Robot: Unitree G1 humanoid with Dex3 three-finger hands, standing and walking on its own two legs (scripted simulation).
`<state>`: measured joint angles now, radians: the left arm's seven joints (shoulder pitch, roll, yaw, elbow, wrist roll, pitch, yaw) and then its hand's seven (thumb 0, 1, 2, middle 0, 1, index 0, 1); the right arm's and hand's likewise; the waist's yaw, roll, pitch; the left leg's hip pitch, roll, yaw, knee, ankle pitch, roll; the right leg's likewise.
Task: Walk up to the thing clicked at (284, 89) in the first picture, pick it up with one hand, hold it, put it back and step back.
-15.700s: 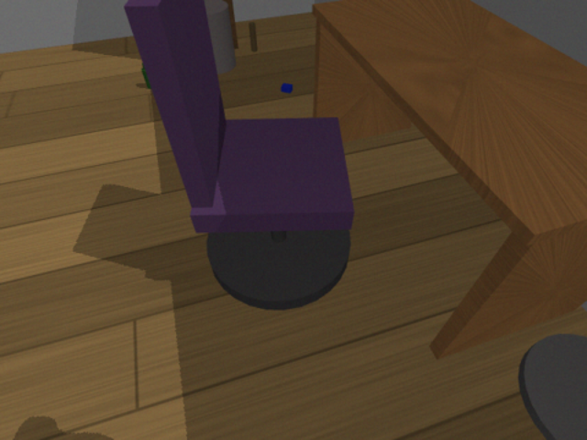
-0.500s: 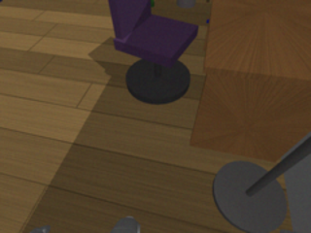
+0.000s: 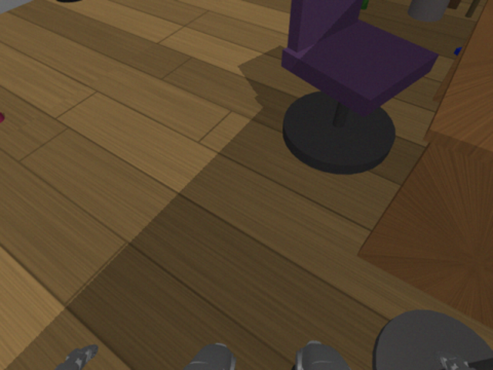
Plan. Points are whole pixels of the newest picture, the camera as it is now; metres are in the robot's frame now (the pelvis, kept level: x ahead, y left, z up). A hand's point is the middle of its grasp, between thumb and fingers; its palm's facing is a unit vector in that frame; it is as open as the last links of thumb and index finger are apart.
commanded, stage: walk up
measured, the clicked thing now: (461, 52) +2.12 -1.48 -0.72
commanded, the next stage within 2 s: stand in 1.14 s
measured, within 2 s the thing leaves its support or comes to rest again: neither
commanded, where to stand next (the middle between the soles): +0.08 +0.04 m, yaw +16 degrees
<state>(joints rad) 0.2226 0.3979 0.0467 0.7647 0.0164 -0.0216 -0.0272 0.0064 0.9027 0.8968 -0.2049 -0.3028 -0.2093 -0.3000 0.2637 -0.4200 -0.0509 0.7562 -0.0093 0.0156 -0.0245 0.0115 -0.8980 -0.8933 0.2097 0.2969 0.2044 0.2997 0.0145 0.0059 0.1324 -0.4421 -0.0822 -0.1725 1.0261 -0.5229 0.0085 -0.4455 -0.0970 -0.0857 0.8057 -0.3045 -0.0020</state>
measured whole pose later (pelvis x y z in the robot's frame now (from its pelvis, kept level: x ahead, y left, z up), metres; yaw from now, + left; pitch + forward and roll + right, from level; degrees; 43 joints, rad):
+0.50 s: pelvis +0.02 +0.02 +0.01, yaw +14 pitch -1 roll +1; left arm 0.24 0.45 0.06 0.90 0.00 0.01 -0.01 0.01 0.90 0.90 -0.20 -0.30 -0.21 -0.30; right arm 0.27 -0.41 -0.04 0.88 -0.02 -0.01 -0.01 0.01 -0.90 -0.89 0.21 0.30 0.20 0.30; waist -0.01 -0.03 0.08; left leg -0.38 -0.06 -0.06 0.77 -0.37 0.02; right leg -0.43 -0.10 -0.04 0.84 -0.44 -0.02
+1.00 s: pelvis +0.03 +0.01 +0.03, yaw +20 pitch -2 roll +0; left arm 0.09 0.39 0.01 1.03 0.00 0.00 -0.02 0.01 0.90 0.90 -0.20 -0.30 -0.21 -0.30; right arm 0.08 -0.38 0.00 1.04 0.00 -0.02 0.00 0.01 -0.90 -0.89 0.21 0.30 0.20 0.30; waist 0.02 0.00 0.07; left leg -0.30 -0.05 -0.10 0.61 -0.28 0.00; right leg -0.28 -0.11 -0.14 0.60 -0.28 0.03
